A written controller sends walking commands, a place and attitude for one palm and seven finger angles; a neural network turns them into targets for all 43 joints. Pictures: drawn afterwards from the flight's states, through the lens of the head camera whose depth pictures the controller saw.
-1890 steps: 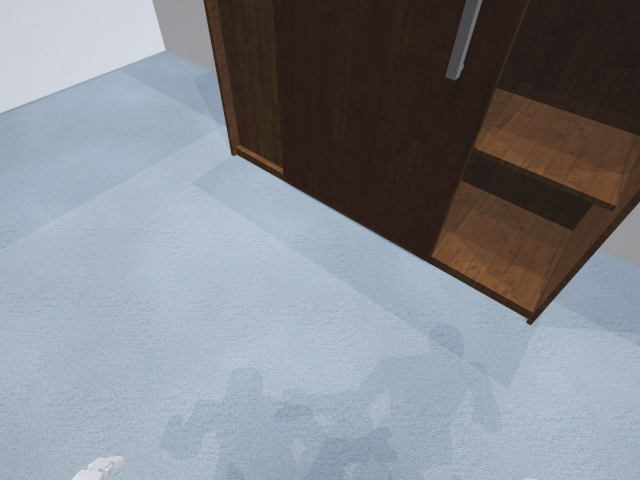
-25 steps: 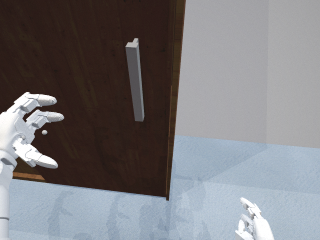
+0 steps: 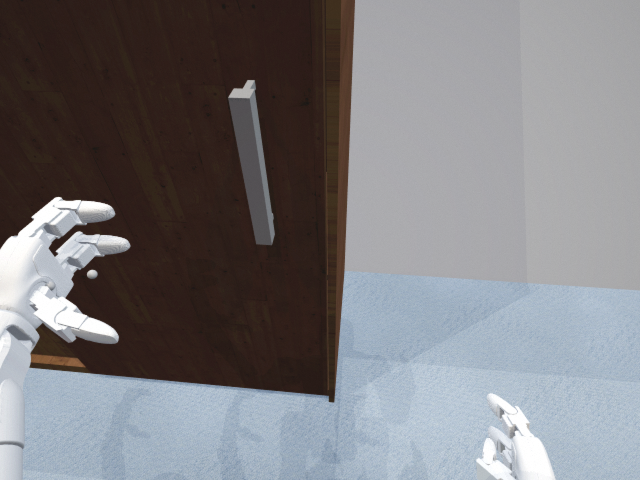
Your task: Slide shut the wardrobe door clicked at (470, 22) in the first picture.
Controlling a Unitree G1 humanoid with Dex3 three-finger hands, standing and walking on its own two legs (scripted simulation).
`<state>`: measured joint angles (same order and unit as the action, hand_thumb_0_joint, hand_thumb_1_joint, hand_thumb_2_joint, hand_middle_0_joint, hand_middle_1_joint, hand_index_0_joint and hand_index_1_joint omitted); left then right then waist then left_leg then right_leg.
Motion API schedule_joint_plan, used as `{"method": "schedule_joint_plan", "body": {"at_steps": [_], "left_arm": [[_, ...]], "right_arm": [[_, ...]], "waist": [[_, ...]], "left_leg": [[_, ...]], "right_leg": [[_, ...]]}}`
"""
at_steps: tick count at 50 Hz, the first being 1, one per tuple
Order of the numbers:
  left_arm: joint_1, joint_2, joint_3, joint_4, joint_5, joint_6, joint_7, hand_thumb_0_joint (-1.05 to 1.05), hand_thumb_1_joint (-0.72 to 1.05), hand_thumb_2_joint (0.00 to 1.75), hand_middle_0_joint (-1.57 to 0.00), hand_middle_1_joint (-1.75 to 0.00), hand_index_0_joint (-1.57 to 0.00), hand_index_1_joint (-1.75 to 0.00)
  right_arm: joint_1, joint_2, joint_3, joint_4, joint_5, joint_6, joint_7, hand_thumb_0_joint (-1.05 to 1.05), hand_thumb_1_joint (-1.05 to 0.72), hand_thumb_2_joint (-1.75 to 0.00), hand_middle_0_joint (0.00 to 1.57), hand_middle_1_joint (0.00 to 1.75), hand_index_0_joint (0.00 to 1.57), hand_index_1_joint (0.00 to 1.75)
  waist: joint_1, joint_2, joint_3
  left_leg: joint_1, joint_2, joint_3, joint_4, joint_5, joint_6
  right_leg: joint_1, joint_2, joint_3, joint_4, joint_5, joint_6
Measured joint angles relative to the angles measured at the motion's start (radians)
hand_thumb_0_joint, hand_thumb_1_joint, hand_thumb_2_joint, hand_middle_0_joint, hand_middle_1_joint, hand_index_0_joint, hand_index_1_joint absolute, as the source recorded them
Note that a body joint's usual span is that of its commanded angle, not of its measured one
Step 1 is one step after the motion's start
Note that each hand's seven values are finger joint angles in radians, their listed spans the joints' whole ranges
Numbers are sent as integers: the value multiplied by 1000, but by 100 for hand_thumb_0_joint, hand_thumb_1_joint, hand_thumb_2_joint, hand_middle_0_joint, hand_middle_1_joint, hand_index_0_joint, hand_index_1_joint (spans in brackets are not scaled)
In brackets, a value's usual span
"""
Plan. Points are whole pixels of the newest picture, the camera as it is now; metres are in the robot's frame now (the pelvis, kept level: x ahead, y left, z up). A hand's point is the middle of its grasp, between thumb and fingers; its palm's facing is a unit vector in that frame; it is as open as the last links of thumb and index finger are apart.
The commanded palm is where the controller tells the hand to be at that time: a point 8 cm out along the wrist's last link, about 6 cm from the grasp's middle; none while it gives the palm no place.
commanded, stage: move the hooked fingers beside the handle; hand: left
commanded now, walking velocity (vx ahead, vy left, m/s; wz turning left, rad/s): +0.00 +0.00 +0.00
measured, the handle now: (258, 169) +0.52 +0.14 +0.14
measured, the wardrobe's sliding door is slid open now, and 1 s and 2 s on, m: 0.00 0.00 0.00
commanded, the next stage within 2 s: none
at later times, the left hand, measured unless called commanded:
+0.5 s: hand (130, 245) +0.32 +0.25 +0.16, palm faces +0.04 -1.00 -0.04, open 14.0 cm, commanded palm +0.29 +0.30 +0.16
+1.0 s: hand (165, 216) +0.38 +0.23 +0.16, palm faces +0.01 -1.00 -0.02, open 14.0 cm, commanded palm +0.35 +0.28 +0.16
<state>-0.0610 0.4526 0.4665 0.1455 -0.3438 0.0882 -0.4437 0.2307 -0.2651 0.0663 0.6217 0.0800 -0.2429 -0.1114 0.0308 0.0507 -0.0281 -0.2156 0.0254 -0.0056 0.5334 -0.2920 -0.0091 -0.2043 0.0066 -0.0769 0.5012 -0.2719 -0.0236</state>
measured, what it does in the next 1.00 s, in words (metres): stands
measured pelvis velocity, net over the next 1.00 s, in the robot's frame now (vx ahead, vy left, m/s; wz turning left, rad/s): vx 0.00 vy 0.01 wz -0.02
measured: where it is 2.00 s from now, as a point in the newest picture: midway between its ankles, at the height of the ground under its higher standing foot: outside the picture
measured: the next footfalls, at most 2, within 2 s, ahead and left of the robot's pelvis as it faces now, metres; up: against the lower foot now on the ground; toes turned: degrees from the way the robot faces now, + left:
none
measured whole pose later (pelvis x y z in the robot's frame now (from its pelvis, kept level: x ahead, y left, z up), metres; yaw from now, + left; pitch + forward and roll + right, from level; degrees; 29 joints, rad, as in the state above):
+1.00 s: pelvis +0.00 +0.01 +0.00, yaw -1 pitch +1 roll +0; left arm -0.41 0.41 0.34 0.46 -0.26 0.04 -0.32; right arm 0.26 -0.26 0.06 0.65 0.08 -0.17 -0.10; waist -0.01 0.03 -0.03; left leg -0.26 0.02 0.02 0.52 -0.28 0.00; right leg -0.26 0.00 -0.06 0.50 -0.26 -0.01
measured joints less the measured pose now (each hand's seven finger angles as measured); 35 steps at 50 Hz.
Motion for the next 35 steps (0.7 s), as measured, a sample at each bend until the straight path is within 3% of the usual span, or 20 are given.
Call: {"method": "schedule_joint_plan", "body": {"at_steps": [7, 13, 22, 35], "left_arm": [[-13, -5, -7, 15, -5, -6, -3, -1, -51, 29, -30, -120, -31, -120], [-80, -23, -52, 53, 18, -8, 23, -1, -51, 29, -30, -120, -31, -120], [-146, -23, -64, 118, 36, -12, 54, -1, -51, 29, -30, -120, -31, -120], [-210, -53, -100, 161, 58, -24, 96, -1, -51, 29, -30, -120, -31, -120]], "right_arm": [[-3, 0, -1, 2, 2, -3, -1, 1, -90, -89, 20, 30, 20, 30], [-8, -3, -2, 9, 3, -2, -8, 1, -90, -89, 20, 30, 20, 30], [-5, 6, 2, 6, 1, 11, -3, 1, -90, -89, 20, 30, 20, 30], [20, 3, -8, 19, -1, 37, 4, 1, -90, -89, 20, 30, 20, 30]], "waist": [[4, 4, -3], [5, 2, 8], [-17, -6, 4], [-28, -9, -4]], "left_leg": [[-2, -1, -3, 4, -2, -1], [-10, -6, -8, 8, 1, 1], [-14, -5, 6, -3, 5, 3], [-21, -11, 20, -13, 6, 10]], "right_leg": [[-1, -1, -3, 5, -4, 0], [-7, -6, -8, 10, -3, 1], [-21, -5, 7, 8, 2, 2], [-36, -11, 20, 5, 3, 9]]}}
